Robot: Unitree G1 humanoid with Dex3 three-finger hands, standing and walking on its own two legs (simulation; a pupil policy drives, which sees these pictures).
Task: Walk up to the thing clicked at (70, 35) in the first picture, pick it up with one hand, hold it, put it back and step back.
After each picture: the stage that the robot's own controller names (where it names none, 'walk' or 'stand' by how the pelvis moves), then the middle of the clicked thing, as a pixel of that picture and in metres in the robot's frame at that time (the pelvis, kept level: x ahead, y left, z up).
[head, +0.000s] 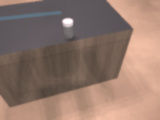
stand; (68, 28) +0.87 +0.12 -0.11
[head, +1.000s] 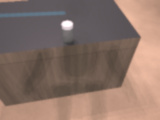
rise first; (67, 31) +0.79 +0.14 -0.09
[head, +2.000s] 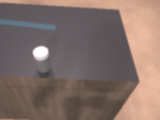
walk; (42, 60) +0.51 +0.24 -0.08
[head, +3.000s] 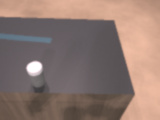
stand; (36, 74) +0.47 +0.24 -0.10
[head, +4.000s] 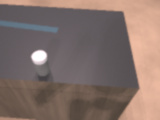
stand; (41, 63) +0.51 +0.22 -0.10
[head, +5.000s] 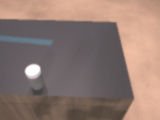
stand; (35, 77) +0.47 +0.25 -0.11
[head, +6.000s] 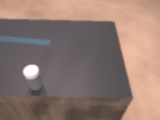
stand; (33, 77) +0.46 +0.26 -0.11
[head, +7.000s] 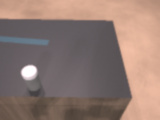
stand; (31, 78) +0.45 +0.26 -0.11
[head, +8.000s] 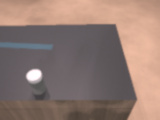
rise first; (36, 82) +0.44 +0.26 -0.11
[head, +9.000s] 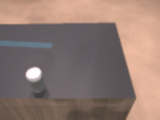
go down; (36, 80) +0.45 +0.26 -0.11
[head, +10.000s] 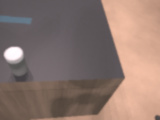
go down; (17, 61) +0.48 +0.25 -0.07
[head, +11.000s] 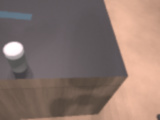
go down; (16, 58) +0.48 +0.25 -0.04
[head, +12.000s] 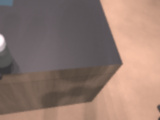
close in; out of the picture +0.47 +0.26 -0.02
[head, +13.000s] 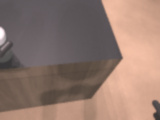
close; out of the picture +0.48 +0.25 +0.00
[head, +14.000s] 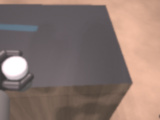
lift; (18, 75) +0.35 +0.21 +0.06
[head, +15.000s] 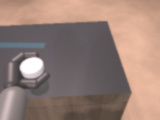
hold; (36, 77) +0.34 +0.17 +0.10
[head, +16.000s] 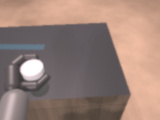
hold; (36, 79) +0.33 +0.17 +0.09
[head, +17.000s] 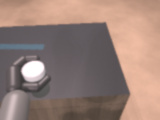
hold; (37, 80) +0.34 +0.17 +0.08
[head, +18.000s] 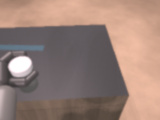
crouch; (24, 75) +0.35 +0.21 +0.09
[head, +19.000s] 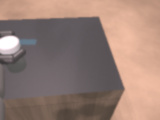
lower; (12, 55) +0.43 +0.24 +0.10
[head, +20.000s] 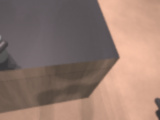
lower; out of the picture +0.48 +0.25 +0.00
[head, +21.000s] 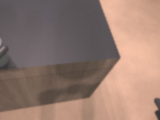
lower; out of the picture +0.47 +0.25 +0.00
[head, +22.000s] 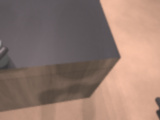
lower; out of the picture +0.46 +0.25 +0.00
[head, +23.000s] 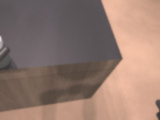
lower; out of the picture +0.46 +0.25 +0.00
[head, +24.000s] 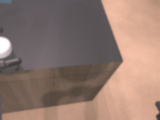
open; (4, 56) +0.45 +0.23 +0.00
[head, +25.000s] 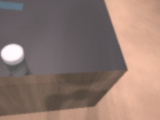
sink last; (15, 61) +0.43 +0.22 -0.03
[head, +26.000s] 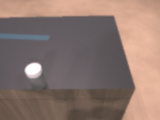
stand; (36, 77) +0.44 +0.24 -0.05
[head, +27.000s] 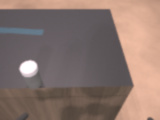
stand; (31, 75) +0.43 +0.24 -0.05
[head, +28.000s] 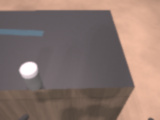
stand; (31, 76) +0.42 +0.23 -0.05
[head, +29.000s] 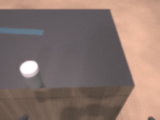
stand; (32, 75) +0.43 +0.23 -0.05
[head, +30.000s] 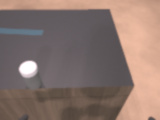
stand; (31, 75) +0.43 +0.23 -0.04
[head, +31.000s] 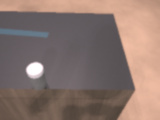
stand; (37, 76) +0.43 +0.22 -0.07
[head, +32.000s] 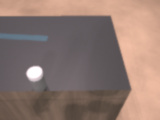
walk; (37, 79) +0.44 +0.23 -0.11
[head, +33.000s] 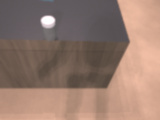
walk; (49, 28) +0.68 +0.19 -0.09
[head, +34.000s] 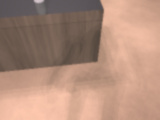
stand; (40, 5) +1.00 +0.33 -0.08
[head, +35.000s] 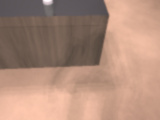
stand; (48, 7) +1.03 +0.28 -0.10
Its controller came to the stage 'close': yes
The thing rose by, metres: 0.20
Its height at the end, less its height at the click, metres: +0.00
